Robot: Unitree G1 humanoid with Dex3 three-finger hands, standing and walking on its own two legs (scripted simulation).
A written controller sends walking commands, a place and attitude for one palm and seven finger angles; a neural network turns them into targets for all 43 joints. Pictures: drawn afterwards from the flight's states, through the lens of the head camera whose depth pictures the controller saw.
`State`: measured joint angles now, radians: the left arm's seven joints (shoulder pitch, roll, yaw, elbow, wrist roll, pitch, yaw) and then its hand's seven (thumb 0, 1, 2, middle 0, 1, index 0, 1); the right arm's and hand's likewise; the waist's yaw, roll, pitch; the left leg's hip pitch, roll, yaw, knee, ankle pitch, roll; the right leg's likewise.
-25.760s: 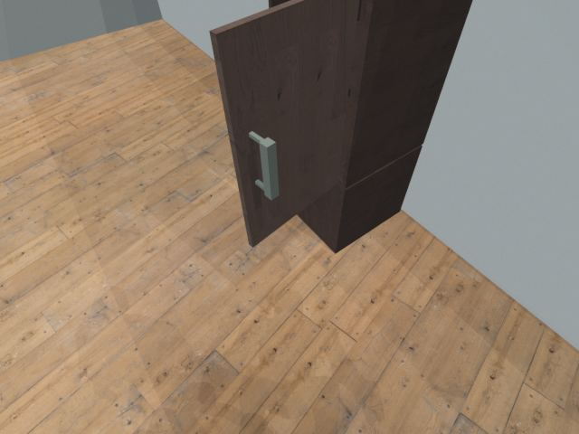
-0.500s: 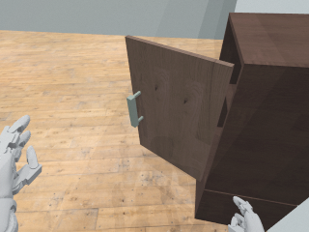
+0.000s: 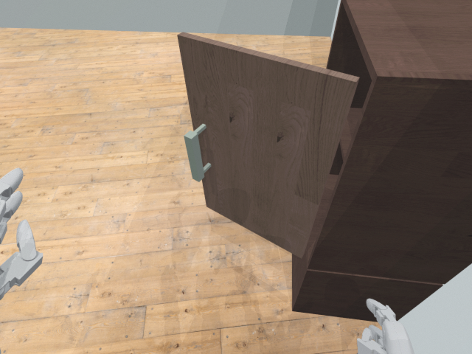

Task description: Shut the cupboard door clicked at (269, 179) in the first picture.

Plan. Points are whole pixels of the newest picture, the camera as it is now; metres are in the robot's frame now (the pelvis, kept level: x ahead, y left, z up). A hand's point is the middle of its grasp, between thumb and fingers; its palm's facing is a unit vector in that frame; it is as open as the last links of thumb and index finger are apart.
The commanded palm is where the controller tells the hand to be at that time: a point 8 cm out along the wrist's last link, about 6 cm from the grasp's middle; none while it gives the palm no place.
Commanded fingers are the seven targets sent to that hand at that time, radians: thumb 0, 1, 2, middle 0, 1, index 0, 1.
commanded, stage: step back with the hand held close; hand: left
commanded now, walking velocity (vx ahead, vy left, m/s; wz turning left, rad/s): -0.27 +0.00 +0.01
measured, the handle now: (200, 153) +0.61 +0.14 -0.04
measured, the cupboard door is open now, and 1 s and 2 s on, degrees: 64 64 64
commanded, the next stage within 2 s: stop stepping back and stand still in 1.32 s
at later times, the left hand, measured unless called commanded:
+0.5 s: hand out of the picture +0.12 +0.26 +0.16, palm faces +0.48 -0.76 -0.43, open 7.4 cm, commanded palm +0.06 +0.30 +0.18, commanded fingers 0.00 0.90 0.90 -0.20 -0.30 -0.20 -0.30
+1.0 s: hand out of the picture +0.04 +0.27 +0.17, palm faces +0.51 -0.75 -0.41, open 7.4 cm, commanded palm -0.02 +0.31 +0.18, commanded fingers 0.00 0.90 0.90 -0.20 -0.30 -0.20 -0.30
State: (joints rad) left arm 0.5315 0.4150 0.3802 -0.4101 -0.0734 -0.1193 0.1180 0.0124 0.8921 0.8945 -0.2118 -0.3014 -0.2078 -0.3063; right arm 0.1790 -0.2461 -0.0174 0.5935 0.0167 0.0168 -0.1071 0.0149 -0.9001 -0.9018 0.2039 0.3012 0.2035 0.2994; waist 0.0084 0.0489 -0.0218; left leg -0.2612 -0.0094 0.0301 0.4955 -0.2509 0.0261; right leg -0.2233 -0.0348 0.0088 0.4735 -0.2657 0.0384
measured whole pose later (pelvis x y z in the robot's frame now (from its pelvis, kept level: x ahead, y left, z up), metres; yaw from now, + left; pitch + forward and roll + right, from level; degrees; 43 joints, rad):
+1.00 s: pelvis -0.13 +0.00 -0.02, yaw +5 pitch +0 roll -2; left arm 0.52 0.42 0.42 -0.56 -0.02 -0.26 0.18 0.01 0.89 0.89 -0.21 -0.30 -0.21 -0.31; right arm 0.20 -0.22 -0.02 0.64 -0.01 -0.07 -0.09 0.01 -0.90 -0.90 0.21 0.30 0.21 0.30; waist 0.00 -0.02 0.01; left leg -0.53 0.01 0.02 0.65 -0.28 0.03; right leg -0.43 0.00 0.03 0.61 -0.21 0.03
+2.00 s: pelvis -0.36 +0.08 +0.01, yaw -5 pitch +0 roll -4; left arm 0.63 0.47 0.41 -0.57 -0.03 -0.17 0.16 0.01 0.89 0.90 -0.21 -0.30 -0.20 -0.31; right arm 0.35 -0.14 0.04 0.65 -0.02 -0.07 -0.06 0.02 -0.90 -0.90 0.21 0.30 0.21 0.30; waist -0.06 -0.02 -0.05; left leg -0.26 0.08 0.13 0.39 -0.18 0.03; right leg -0.31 0.07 -0.15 0.71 -0.41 -0.03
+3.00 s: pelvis -0.33 +0.07 +0.01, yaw -3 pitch -1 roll +0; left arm 0.33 0.16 -0.01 1.15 0.01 0.01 0.03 0.00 0.92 0.89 -0.20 -0.30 -0.19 -0.30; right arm 0.30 -0.13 0.01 1.14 -0.01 0.01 -0.04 0.01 -0.90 -0.90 0.20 0.30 0.20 0.30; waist 0.00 0.01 0.02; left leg -0.18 -0.01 0.05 0.39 -0.19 0.02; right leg -0.13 0.01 -0.01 0.39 -0.23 -0.02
